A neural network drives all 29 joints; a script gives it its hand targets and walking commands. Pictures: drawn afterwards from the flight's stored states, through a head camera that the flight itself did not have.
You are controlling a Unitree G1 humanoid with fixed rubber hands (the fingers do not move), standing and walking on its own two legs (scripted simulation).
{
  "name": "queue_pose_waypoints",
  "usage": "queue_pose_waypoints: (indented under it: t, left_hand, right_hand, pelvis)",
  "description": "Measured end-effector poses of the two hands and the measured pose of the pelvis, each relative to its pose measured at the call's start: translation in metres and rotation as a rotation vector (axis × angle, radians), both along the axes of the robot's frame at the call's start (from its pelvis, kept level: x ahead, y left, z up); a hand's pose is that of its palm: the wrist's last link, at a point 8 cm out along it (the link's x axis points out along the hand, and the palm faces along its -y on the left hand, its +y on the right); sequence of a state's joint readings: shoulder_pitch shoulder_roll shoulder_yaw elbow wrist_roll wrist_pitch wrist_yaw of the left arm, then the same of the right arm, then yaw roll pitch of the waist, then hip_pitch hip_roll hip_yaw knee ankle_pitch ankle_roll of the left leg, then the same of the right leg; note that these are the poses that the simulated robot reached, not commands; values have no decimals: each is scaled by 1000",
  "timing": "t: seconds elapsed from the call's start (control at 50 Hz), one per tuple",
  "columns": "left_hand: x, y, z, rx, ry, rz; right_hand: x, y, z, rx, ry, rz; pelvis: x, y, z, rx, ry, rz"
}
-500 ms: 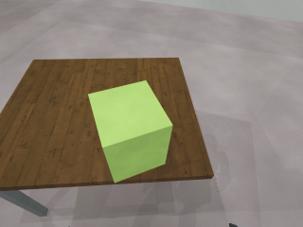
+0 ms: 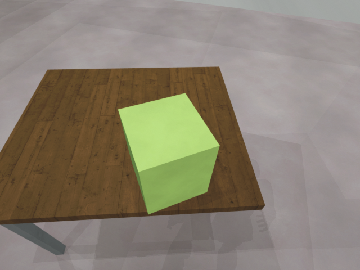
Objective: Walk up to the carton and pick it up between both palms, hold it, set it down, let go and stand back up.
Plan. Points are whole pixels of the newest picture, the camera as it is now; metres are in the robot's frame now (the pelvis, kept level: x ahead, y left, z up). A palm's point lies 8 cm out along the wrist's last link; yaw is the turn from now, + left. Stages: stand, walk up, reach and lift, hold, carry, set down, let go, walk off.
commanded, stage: walk up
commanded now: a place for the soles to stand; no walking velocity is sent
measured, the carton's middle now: (166, 154) +0.44 +0.04 -0.06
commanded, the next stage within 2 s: reach and lift in 0.68 s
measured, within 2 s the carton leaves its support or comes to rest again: neither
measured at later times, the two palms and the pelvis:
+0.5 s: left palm out of the picture +0.08 +0.25 -0.11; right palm out of the picture +0.07 -0.26 -0.12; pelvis +0.01 +0.00 +0.00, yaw -2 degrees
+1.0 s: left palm (89, 254) +0.18 +0.21 -0.09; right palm out of the picture +0.14 -0.25 -0.10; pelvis -0.01 -0.01 -0.01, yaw -1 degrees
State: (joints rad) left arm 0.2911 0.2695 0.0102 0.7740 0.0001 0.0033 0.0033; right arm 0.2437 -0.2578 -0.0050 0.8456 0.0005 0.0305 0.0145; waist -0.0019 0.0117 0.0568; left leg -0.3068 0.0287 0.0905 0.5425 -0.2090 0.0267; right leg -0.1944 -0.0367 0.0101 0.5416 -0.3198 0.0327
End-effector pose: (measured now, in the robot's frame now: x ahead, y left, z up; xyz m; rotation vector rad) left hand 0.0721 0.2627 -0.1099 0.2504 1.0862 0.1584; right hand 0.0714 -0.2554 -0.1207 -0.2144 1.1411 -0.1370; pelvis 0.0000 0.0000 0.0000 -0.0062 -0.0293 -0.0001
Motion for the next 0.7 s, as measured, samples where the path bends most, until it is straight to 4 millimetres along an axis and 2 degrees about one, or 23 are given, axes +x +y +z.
queue_pose_waypoints:
  t: [0.28, 0.7]
  left_hand:
    - [-13, -6, -5, -18, 49, 1]
    - [18, -10, 0, -10, -18, -40]
  right_hand:
    - [3, 1, 1, 2, -12, -13]
    - [-4, -5, 0, -2, -12, -35]
  pelvis:
    - [4, 3, 0, 2, 11, -16]
    - [5, 0, -1, 5, -1, -36]
